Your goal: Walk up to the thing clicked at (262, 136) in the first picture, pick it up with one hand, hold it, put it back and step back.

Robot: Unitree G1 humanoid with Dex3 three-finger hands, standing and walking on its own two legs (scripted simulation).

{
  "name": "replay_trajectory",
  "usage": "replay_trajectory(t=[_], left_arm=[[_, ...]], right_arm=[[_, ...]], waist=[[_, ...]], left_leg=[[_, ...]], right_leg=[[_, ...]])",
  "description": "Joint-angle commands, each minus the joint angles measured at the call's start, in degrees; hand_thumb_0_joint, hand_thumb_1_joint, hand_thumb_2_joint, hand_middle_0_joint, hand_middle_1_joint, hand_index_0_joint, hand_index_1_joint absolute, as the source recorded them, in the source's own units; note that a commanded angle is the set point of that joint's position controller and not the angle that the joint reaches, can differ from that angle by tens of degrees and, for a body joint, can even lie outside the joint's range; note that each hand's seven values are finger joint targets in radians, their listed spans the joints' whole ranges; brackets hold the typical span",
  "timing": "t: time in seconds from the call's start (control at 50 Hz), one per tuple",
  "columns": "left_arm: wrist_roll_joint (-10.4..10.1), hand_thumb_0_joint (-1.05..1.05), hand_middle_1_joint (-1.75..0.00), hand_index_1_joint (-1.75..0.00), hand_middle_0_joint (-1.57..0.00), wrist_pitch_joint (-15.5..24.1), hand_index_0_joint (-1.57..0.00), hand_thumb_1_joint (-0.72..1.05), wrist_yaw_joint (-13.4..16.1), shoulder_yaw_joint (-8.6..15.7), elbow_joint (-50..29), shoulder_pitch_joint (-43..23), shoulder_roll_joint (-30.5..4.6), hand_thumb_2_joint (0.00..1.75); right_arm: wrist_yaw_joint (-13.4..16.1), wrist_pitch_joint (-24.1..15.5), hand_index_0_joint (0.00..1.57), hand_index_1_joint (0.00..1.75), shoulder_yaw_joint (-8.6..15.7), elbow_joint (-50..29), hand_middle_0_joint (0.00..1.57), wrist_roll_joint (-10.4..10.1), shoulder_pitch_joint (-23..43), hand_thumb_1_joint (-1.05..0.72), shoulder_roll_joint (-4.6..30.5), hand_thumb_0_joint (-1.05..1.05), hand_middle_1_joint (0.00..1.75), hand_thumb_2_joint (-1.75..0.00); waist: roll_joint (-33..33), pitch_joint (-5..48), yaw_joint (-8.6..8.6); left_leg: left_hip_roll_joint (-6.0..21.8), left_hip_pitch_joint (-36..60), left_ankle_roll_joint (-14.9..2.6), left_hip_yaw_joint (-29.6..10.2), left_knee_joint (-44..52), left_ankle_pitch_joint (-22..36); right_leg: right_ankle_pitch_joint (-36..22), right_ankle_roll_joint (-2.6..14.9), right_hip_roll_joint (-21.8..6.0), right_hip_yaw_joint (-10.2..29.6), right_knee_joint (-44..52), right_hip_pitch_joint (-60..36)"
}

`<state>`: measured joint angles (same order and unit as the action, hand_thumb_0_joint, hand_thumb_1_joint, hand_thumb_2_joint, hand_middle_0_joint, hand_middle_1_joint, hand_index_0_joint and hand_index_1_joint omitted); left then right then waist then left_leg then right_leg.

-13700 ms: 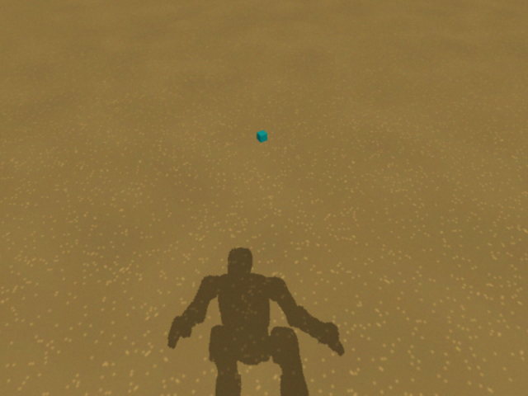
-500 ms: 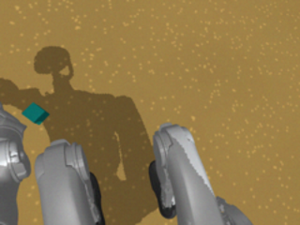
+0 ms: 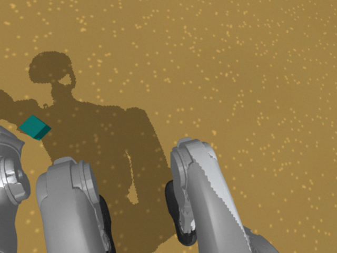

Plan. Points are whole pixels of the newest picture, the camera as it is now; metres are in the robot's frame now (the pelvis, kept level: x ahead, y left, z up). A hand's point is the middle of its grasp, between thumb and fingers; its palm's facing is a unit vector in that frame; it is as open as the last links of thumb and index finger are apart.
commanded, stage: rise first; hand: left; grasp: from above
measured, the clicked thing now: (36, 128) +0.44 +0.32 -0.29
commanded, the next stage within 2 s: approach in 0.06 s
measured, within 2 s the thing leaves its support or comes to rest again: neither
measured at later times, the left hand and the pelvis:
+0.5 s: hand (23, 116) +0.44 +0.30 -0.16, palm faces -0.22 -0.35 -0.91, open 14.1 cm; pelvis +0.00 +0.00 +0.00, yaw +0 degrees
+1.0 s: hand (2, 126) +0.42 +0.35 -0.17, palm faces -0.22 -0.35 -0.91, open 14.2 cm; pelvis +0.00 +0.00 +0.00, yaw +0 degrees
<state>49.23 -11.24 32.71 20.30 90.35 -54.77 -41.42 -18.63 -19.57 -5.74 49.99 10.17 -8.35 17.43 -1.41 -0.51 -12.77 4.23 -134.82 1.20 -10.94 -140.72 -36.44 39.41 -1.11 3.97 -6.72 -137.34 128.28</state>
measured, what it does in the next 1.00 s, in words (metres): stands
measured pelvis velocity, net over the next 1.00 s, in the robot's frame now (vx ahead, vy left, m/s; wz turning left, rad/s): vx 0.00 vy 0.00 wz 0.00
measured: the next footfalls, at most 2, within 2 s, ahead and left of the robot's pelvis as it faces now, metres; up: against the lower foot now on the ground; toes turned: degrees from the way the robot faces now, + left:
none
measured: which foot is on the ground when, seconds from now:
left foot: down 0.00-1.00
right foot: down 0.00-1.00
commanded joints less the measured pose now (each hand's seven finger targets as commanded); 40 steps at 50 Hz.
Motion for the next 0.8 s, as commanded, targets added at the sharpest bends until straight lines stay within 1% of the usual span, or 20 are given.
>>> replay_trajectory(t=[0.0,0.08,0.12,0.14,0.2,0.28,0.3,0.32,0.34,0.38,0.46,0.54,0.6,0.62,0.64,0.66,0.68,0.72,0.74,0.78], left_arm=[[0.61,0.0,-0.84,-0.85,-0.28,-0.71,-0.27,-0.39,1.71,-2.29,-6.57,-15.34,-13.87,0.83],[0.35,0.0,-0.86,-0.87,-0.26,-0.6,-0.26,-0.4,1.13,-2.65,-5.91,-14.56,-13.15,0.84],[0.62,0.0,-0.88,-0.88,-0.26,-0.4,-0.25,-0.41,1.15,-1.62,-6.28,-14.45,-14.9,0.85],[0.32,0.0,-0.83,-0.88,-0.28,-0.3,-0.22,-0.48,1.07,-2.64,-6.0,-14.71,-13.1,0.92],[0.63,0.0,-0.97,-0.97,-0.14,-0.16,-0.14,-0.52,1.16,-3.91,-4.93,-15.42,-12.09,0.93],[0.74,0.0,-0.98,-1.0,-0.12,0.42,-0.1,-0.58,2.59,-5.68,-6.98,-22.89,-10.68,0.99],[0.26,0.0,-0.99,-1.01,-0.11,0.09,-0.09,-0.6,2.93,-7.41,-4.55,-23.11,-7.54,1.0],[0.46,0.0,-1.0,-1.02,-0.11,0.34,-0.08,-0.61,3.51,-7.36,-6.9,-26.07,-8.73,1.01],[0.6,0.0,-0.99,-1.02,-0.1,-0.1,-0.08,-0.61,3.8,-8.44,-3.77,-26.42,-7.14,1.03],[0.42,0.0,-0.99,-1.02,-0.11,-0.68,-0.07,-0.61,4.81,-8.34,-2.0,-27.56,-7.5,1.03],[1.53,0.0,-0.98,-1.02,-0.11,-2.26,-0.07,-0.61,7.74,-2.89,2.31,-25.74,-13.37,1.04],[2.2,0.0,-0.98,-1.02,-0.11,-4.2,-0.08,-0.61,9.06,-1.83,5.52,-23.67,-15.95,1.03],[0.94,0.0,-0.97,-1.0,-0.12,-4.53,-0.09,-0.61,9.07,-0.69,3.57,-22.47,-16.64,1.02],[0.31,0.0,-0.96,-0.99,-0.12,-4.89,-0.09,-0.6,8.91,-0.27,5.84,-18.22,-15.86,1.01],[-0.09,0.0,-0.95,-0.98,-0.14,-4.68,-0.11,-0.59,9.23,2.35,1.66,-18.47,-18.62,1.0],[-0.79,0.0,-0.95,-0.98,-0.14,-4.87,-0.11,-0.58,8.82,1.76,3.05,-16.21,-16.95,0.99],[-1.26,0.0,-0.95,-0.98,-0.14,-5.09,-0.11,-0.59,8.3,0.52,4.67,-15.24,-15.12,1.0],[-1.25,0.0,-0.97,-0.98,-0.13,-4.54,-0.12,-0.56,6.9,-0.32,0.19,-17.48,-15.88,0.98],[-1.69,0.0,-0.96,-0.98,-0.13,-3.87,-0.11,-0.57,6.55,1.77,-3.63,-19.44,-18.91,0.99],[-2.02,0.0,-0.96,-0.99,-0.13,-2.98,-0.1,-0.59,5.71,2.33,-3.79,-18.97,-19.69,1.02]], right_arm=[[0.21,-0.66,0.2,0.3,4.14,0.11,0.2,-0.5,-11.83,-0.9,14.38,0.0,0.3,-0.9],[-0.03,-0.92,0.2,0.3,4.49,0.65,0.2,-0.46,-12.4,-0.9,14.66,0.0,0.3,-0.9],[-0.17,-0.9,0.2,0.3,4.36,1.55,0.2,-0.33,-13.24,-0.91,14.49,0.0,0.3,-0.9],[-0.21,-1.05,0.2,0.3,4.31,0.43,0.2,-0.6,-12.47,-0.91,14.36,0.0,0.3,-0.9],[-0.26,-1.12,0.2,0.3,4.08,-0.02,0.2,-0.48,-11.35,-0.9,14.37,0.0,0.3,-0.89],[-0.21,-1.51,0.2,0.3,4.14,1.87,0.2,0.29,-13.62,-0.9,14.45,0.0,0.3,-0.89],[-0.17,-1.71,0.2,0.3,4.01,1.15,0.2,0.22,-13.2,-0.9,14.58,0.0,0.3,-0.89],[-0.03,-1.86,0.2,0.3,4.25,2.18,0.2,0.26,-13.74,-0.9,14.84,0.0,0.3,-0.89],[-0.01,-2.0,0.2,0.3,4.05,2.0,0.2,0.6,-13.34,-0.9,14.94,0.0,0.3,-0.89],[0.14,-2.13,0.2,0.3,3.9,2.4,0.2,0.74,-13.57,-0.9,15.25,0.0,0.3,-0.9],[-0.06,-1.67,0.2,0.3,2.76,2.59,0.2,1.36,-14.03,-0.9,15.63,0.0,0.3,-0.9],[-0.69,-1.11,0.2,0.3,1.68,1.42,0.2,1.84,-12.14,-0.9,15.68,0.0,0.3,-0.9],[-1.37,-0.78,0.2,0.3,1.23,0.61,0.2,2.02,-12.03,-0.9,15.35,0.0,0.3,-0.89],[-1.64,-0.77,0.2,0.3,1.43,0.1,0.2,1.68,-11.41,-0.9,15.63,0.0,0.3,-0.89],[-1.72,-0.7,0.2,0.3,1.83,0.48,0.2,1.47,-11.9,-0.9,15.69,0.0,0.3,-0.89],[-1.98,-0.44,0.2,0.3,1.75,0.1,0.2,1.58,-10.76,-0.9,14.91,0.0,0.3,-0.89],[-2.12,-0.39,0.2,0.3,1.61,-0.18,0.2,1.46,-10.56,-0.9,14.54,0.0,0.3,-0.89],[-2.32,-0.39,0.2,0.3,1.87,0.1,0.2,1.28,-10.75,-0.9,14.41,0.0,0.3,-0.89],[-2.18,-0.23,0.2,0.3,2.39,1.04,0.2,1.16,-11.89,-0.9,14.91,0.0,0.3,-0.89],[-2.02,-0.31,0.2,0.3,2.38,1.48,0.2,1.07,-12.19,-0.9,14.93,0.0,0.3,-0.89]], waist=[[19.32,35.73,-0.45],[17.48,34.16,-0.49],[17.73,35.15,0.08],[16.86,35.52,0.02],[15.93,35.46,-0.46],[16.69,35.27,-3.44],[16.38,34.76,-4.09],[17.04,35.89,-4.7],[17.0,34.5,-5.43],[16.29,35.28,-5.52],[17.01,37.7,-3.76],[16.85,35.71,-3.91],[16.08,36.35,-3.65],[15.72,36.81,-2.59],[16.71,38.12,-1.69],[17.48,38.47,-1.09],[16.93,36.96,-1.76],[16.48,36.46,-2.49],[16.84,37.55,-2.49],[16.56,37.4,-2.48]], left_leg=[[-0.47,30.2,-1.82,6.25,13.62,6.37],[-0.68,28.72,-2.0,5.85,13.98,5.76],[-0.76,28.96,-1.99,6.11,13.85,6.65],[-0.72,28.68,-2.09,6.17,13.53,6.55],[-0.87,27.0,-2.41,6.46,13.07,5.33],[-0.9,27.69,-2.28,6.35,12.93,3.9],[-0.78,28.04,-2.17,6.06,13.07,3.28],[-0.84,28.67,-2.07,5.82,13.27,2.53],[-0.9,28.46,-2.09,5.95,13.16,2.16],[-1.0,28.68,-1.99,5.74,13.57,1.54],[-0.92,27.94,-2.0,6.74,12.63,5.78],[-0.89,25.14,-2.74,7.18,12.02,7.3],[-0.73,26.09,-3.0,6.9,12.22,9.04],[-0.73,26.5,-2.94,6.85,12.44,9.59],[-0.7,27.37,-2.86,6.73,12.69,9.91],[-0.66,27.27,-2.77,6.85,13.03,9.51],[-0.73,26.04,-3.03,6.89,12.48,8.82],[-0.76,24.74,-3.28,6.87,11.7,7.83],[-0.54,25.12,-3.26,6.76,11.57,8.34],[-0.35,24.71,-3.23,6.48,10.89,8.04]], right_leg=[[-10.11,2.85,1.57,-4.58,15.46,-14.87],[-9.4,2.76,1.53,-4.64,15.68,-14.12],[-10.16,2.8,1.57,-4.5,15.54,-14.96],[-10.15,2.76,1.67,-4.48,15.73,-15.18],[-9.15,2.57,1.81,-3.88,16.55,-15.84],[-7.54,2.4,1.61,-3.73,17.53,-14.71],[-6.99,2.44,1.6,-4.05,17.71,-14.06],[-6.13,2.47,1.7,-3.95,18.02,-14.14],[-5.92,2.36,1.52,-3.97,18.18,-13.42],[-5.3,2.32,1.51,-4.0,18.62,-14.06],[-9.98,2.03,1.42,-3.6,18.06,-17.87],[-12.16,1.65,1.41,-3.05,18.05,-19.56],[-14.59,1.29,1.77,-3.2,18.21,-22.73],[-14.64,1.41,1.87,-3.41,18.12,-23.17],[-14.81,1.45,1.91,-3.52,18.15,-24.1],[-14.24,1.6,2.05,-3.46,18.02,-24.14],[-13.52,1.46,2.06,-3.16,18.34,-23.28],[-12.22,1.35,2.2,-2.65,18.36,-22.06],[-12.8,1.38,2.29,-2.68,18.09,-22.6],[-12.39,1.54,2.18,-2.66,17.33,-21.88]])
